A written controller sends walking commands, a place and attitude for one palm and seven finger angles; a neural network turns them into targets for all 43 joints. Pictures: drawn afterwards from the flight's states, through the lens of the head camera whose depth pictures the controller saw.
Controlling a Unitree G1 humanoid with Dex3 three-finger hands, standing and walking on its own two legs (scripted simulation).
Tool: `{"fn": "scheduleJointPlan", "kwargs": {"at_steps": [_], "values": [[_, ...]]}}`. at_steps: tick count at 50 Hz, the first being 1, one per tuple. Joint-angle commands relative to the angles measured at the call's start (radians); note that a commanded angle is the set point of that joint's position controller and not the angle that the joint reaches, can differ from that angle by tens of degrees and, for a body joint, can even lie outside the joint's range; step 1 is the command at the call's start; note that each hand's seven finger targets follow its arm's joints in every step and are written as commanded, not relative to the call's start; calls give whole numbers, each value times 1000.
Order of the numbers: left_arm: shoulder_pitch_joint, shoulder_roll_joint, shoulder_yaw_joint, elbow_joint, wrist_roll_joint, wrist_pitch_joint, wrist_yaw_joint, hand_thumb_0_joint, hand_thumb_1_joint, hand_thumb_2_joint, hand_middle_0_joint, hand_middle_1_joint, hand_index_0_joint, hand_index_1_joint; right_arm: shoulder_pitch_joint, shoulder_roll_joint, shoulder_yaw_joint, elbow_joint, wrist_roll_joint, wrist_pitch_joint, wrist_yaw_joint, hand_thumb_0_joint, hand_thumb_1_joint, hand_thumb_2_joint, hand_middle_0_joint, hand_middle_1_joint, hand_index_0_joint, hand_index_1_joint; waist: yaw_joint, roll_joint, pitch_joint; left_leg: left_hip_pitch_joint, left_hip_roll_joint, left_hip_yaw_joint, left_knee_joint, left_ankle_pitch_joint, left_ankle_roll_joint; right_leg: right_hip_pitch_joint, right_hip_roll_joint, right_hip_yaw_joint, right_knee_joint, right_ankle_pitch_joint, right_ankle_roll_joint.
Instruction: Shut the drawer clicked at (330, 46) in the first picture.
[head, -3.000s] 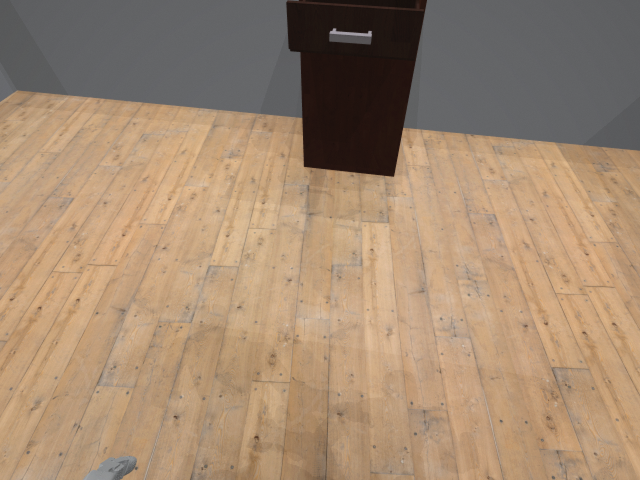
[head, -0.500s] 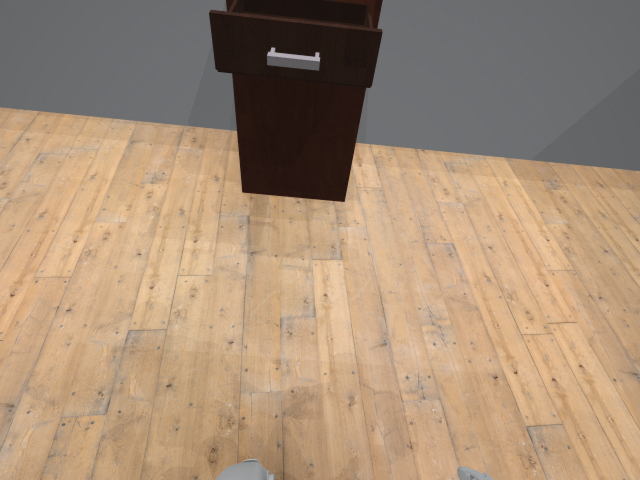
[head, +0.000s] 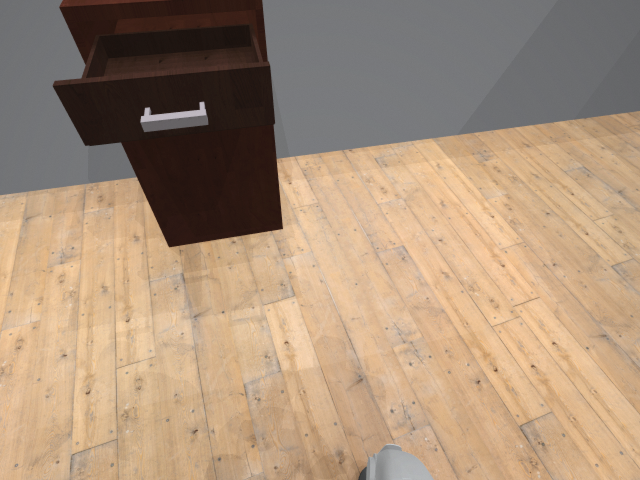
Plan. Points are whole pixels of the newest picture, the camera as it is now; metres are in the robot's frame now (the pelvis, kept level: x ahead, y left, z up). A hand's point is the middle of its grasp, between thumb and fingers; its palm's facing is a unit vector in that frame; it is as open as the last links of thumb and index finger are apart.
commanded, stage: walk to a spot facing it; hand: left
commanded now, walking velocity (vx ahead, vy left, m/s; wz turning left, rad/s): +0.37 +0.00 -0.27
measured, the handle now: (175, 114) +0.79 +0.31 +0.02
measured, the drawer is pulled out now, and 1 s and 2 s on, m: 0.30 0.30 0.30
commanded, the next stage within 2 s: turn to face it in 0.28 s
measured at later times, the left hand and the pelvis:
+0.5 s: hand (228, 442) +0.21 +0.14 -0.17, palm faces +0.08 -0.98 -0.17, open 7.3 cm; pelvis +0.21 -0.03 +0.00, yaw +2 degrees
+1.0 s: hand (201, 391) +0.28 +0.19 -0.17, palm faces +0.20 -0.95 -0.23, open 7.3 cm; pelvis +0.26 +0.00 +0.00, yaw +10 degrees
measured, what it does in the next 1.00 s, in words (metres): walks ahead: right foot, then left foot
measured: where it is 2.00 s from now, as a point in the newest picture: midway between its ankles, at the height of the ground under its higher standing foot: (298, 409)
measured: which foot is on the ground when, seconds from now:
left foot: down 0.00-0.12, up 0.14-0.56, down 0.58-1.00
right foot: up 0.00-0.08, down 0.10-0.58, up 0.60-1.00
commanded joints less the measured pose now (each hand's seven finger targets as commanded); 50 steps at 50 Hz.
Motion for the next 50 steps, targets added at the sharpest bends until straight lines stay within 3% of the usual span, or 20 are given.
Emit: {"fn": "scheduleJointPlan", "kwargs": {"at_steps": [1, 3, 4, 5, 6, 7, 8, 10, 12, 15, 18, 24, 27, 28, 29, 30, 31, 36, 42, 50], "values": [[-79, 22, -5, -92, -7, -53, -2, 0, 900, 900, -200, -300, -200, -300, 78, -162, -28, -12, -4, -1, -10, 0, -900, -900, 200, 300, 200, 300, 27, 115, 78, 2, 310, -112, 5, 763, 108, 30, 63, -63, -115, -88, -49], [124, 58, 7, -30, -2, -70, 4, 0, 900, 900, -200, -300, -200, -300, 34, -186, -33, -23, 5, 1, -9, 0, -900, -900, 200, 300, 200, 300, 125, 108, -50, -34, 267, -63, 263, 926, 67, 309, 126, -100, -212, -36, -78], [264, 121, 25, 14, 3, -84, 10, 0, 900, 900, -200, -300, -200, -300, 14, -181, -33, -36, 15, 0, 2, 0, -900, -900, 200, 300, 200, 300, 188, 39, -152, -207, 237, -48, 494, 791, 31, 573, 61, -14, -239, 34, -114], [371, 235, 56, 36, -1, -92, 27, 0, 900, 900, -200, -300, -200, -300, 46, -114, -22, -68, 29, -4, 9, 0, -900, -900, 200, 300, 200, 300, 210, -197, -283, -520, 101, -40, 818, 132, -18, 846, -224, 403, -303, 98, -220], [395, 283, 58, 50, -26, -87, 33, 0, 900, 900, -200, -300, -200, -300, -19, -112, -20, -101, 29, 0, 7, 0, -900, -900, 200, 300, 200, 300, 196, -201, -301, -657, 20, -181, 1042, -212, -21, 871, -332, 632, -428, 220, -294], [307, 267, 59, 31, -30, -81, 39, 0, 900, 900, -200, -300, -200, -300, -64, -116, -30, -101, 29, 5, 6, 0, -900, -900, 200, 300, 200, 300, 174, -116, -206, -682, 83, -269, 1095, -138, -2, 744, -331, 555, -461, 80, -293], [232, 214, 41, 10, -29, -85, 40, 0, 900, 900, -200, -300, -200, -300, -121, -100, -33, -109, 22, 10, 11, 0, -900, -900, 200, 300, 200, 300, 155, -72, -98, -691, 118, -293, 1083, -46, -5, 571, -291, 479, -496, 51, -237], [128, 133, 14, -5, -23, -95, 43, 0, 900, 900, -200, -300, -200, -300, -95, -69, -31, -96, 9, 31, 8, 0, -900, -900, 200, 300, 200, 300, 73, 19, -19, -619, 150, -321, 991, 44, -7, 369, -229, 309, -531, 62, -171], [114, 95, -3, 2, -16, -108, 42, 0, 900, 900, -200, -300, -200, -300, -35, -49, -25, -71, 2, 54, 11, 0, -900, -900, 200, 300, 200, 300, 28, -32, -3, -585, 140, -308, 926, 97, -21, 295, -170, 169, -546, 152, -125], [112, 82, -6, -2, -11, -117, 44, 0, 900, 900, -200, -300, -200, -300, -48, -54, -32, -92, 2, 69, 17, 0, -900, -900, 200, 300, 200, 300, 9, -96, 6, -605, 141, -308, 828, 145, -38, 278, -156, 88, -568, 162, -125], [131, 91, -10, 1, -14, -119, 43, 0, 900, 900, -200, -300, -200, -300, -158, -69, -29, -139, 4, 69, 29, 0, -900, -900, 200, 300, 200, 300, 31, -95, 30, -639, 136, -293, 678, 192, -45, 323, -157, 55, -575, 173, -129], [206, 114, -18, 29, -13, -106, 53, 0, 900, 900, -200, -300, -200, -300, -308, -76, -14, -190, 9, 58, 38, 0, -900, -900, 200, 300, 200, 300, 78, -103, 45, -562, 72, -235, 400, 188, -15, 455, -173, -5, -472, 477, -102], [191, 141, -8, 15, -14, -89, 60, 0, 900, 900, -200, -300, -200, -300, -206, -121, -23, -169, 3, 56, 32, 0, -900, -900, 200, 300, 200, 300, 28, -56, -28, -369, 20, -223, 256, 243, 13, 480, -159, -59, -248, 552, -62], [193, 135, -6, 9, -20, -82, 60, 0, 900, 900, -200, -300, -200, -300, -111, -167, -34, -151, -1, 53, 27, 0, -900, -900, 200, 300, 200, 300, -8, 16, -106, -202, 42, -263, 195, 483, 31, 418, -117, -88, -74, 445, -22], [235, 95, -8, -10, -37, -76, 58, 0, 900, 900, -200, -300, -200, -300, -37, -262, -51, -153, -9, 47, 15, 0, -900, -900, 200, 300, 200, 300, -16, 224, -206, 2, 252, -529, 156, 857, 134, 217, 6, -119, 161, 31, 42], [230, 77, -23, -39, -40, -71, 57, 0, 900, 900, -200, -300, -200, -300, -14, -314, -52, -147, 10, 55, 5, 0, -900, -900, 200, 300, 200, 300, -10, 327, -234, 17, 395, -693, 101, 1072, 259, 126, 75, -26, 403, -505, 53], [198, 99, -16, -51, -31, -62, 64, 0, 900, 900, -200, -300, -200, -300, -66, -300, -48, -157, 15, 61, 2, 0, -900, -900, 200, 300, 200, 300, 7, 198, -200, -57, 385, -660, 61, 879, 278, 101, 49, 58, 467, -492, 35], [191, 62, -5, -16, -19, -24, 52, 0, 900, 900, -200, -300, -200, -300, -283, -200, -28, -215, 14, 58, -9, 0, -900, -900, 200, 300, 200, 300, 78, 117, -101, -316, 220, -480, -54, 435, 164, 128, 4, 94, 383, -231, 58], [163, 61, -1, -44, -11, 4, 58, 0, 900, 900, -200, -300, -200, -300, -273, -218, -42, -222, 10, 79, -2, 0, -900, -900, 200, 300, 200, 300, 62, 94, -76, -340, 206, -534, -120, 129, 174, 119, 19, 85, 238, -212, 64], [111, 68, -6, -85, -16, 0, 64, 0, 900, 900, -200, -300, -200, -300, -244, -237, -57, -213, 2, 97, 3, 0, -900, -900, 200, 300, 200, 300, 44, 123, -61, -343, 211, -637, -110, 58, 183, 211, 60, 87, -24, -268, 45]]}}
